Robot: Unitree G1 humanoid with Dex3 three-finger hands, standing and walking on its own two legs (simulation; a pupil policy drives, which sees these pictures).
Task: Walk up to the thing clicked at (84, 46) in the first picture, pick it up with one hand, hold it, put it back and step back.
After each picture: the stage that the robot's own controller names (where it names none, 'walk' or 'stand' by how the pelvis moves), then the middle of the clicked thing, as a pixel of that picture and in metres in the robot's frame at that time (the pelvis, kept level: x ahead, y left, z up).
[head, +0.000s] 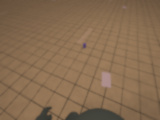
stand; (84, 45) +1.53 +0.17 -0.72
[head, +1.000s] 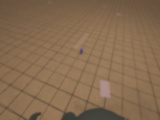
walk; (81, 51) +1.40 +0.15 -0.71
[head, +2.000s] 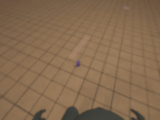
walk; (78, 63) +0.88 +0.19 -0.71
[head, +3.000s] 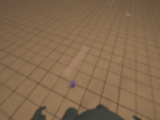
walk; (73, 84) +0.52 +0.20 -0.71
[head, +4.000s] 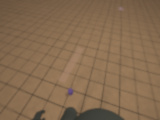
stand; (70, 91) +0.38 +0.21 -0.71
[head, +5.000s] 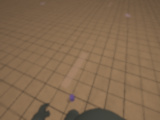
stand; (72, 97) +0.34 +0.22 -0.71
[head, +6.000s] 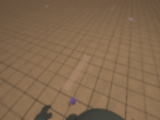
stand; (73, 101) +0.33 +0.20 -0.72
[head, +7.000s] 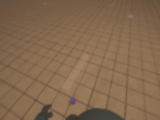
stand; (72, 101) +0.31 +0.20 -0.73
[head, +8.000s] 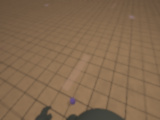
stand; (72, 101) +0.32 +0.21 -0.73
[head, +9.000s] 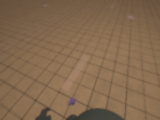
stand; (72, 101) +0.31 +0.21 -0.73
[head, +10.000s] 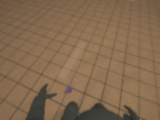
go down; (69, 89) +0.34 +0.22 -0.67
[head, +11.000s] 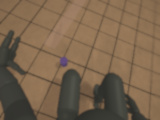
go down; (64, 62) +0.41 +0.22 -0.30
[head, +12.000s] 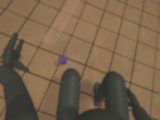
close in; (62, 60) +0.41 +0.22 -0.29
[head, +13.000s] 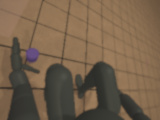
close in; (32, 55) +0.41 +0.26 -0.23
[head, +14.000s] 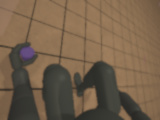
close; (27, 54) +0.40 +0.27 -0.23
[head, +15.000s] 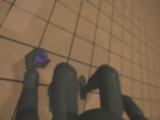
lift; (41, 57) +0.35 +0.26 -0.20
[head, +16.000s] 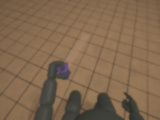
lift; (64, 71) +0.32 +0.19 -0.01
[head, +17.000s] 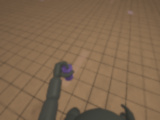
hold; (68, 72) +0.33 +0.17 +0.01
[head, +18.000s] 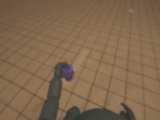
hold; (68, 73) +0.33 +0.17 -0.01
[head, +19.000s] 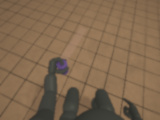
crouch; (63, 67) +0.37 +0.19 -0.08
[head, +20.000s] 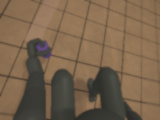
lower; (44, 50) +0.45 +0.26 -0.15
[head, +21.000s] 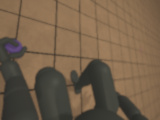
lower; (15, 50) +0.43 +0.29 -0.23
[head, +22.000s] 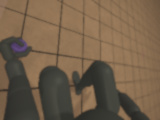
lower; (20, 49) +0.43 +0.29 -0.23
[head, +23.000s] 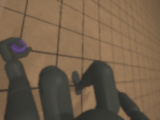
lower; (20, 49) +0.43 +0.29 -0.23
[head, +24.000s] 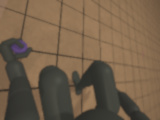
lower; (20, 50) +0.42 +0.28 -0.23
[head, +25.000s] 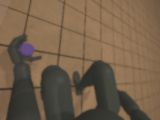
open; (26, 51) +0.41 +0.26 -0.24
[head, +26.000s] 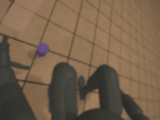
stand; (42, 50) +0.41 +0.25 -0.24
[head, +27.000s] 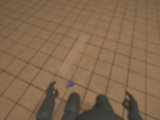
stand; (71, 83) +0.37 +0.20 -0.58
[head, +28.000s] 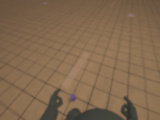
stand; (73, 97) +0.36 +0.19 -0.67
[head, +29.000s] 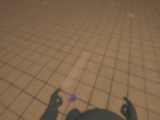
stand; (73, 97) +0.35 +0.19 -0.67
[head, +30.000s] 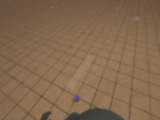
stand; (76, 98) +0.37 +0.18 -0.72
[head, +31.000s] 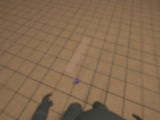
walk; (77, 81) +0.44 +0.13 -0.70
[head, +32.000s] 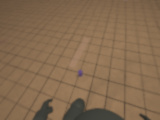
walk; (80, 73) +0.65 +0.20 -0.70
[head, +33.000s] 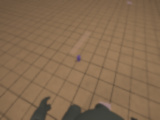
walk; (78, 58) +0.96 +0.22 -0.70
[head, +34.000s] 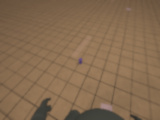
stand; (80, 61) +1.00 +0.21 -0.71
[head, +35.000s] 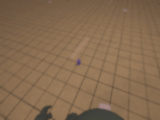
stand; (78, 62) +1.01 +0.23 -0.72
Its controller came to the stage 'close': yes
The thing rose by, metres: 0.71
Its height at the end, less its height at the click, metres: +0.00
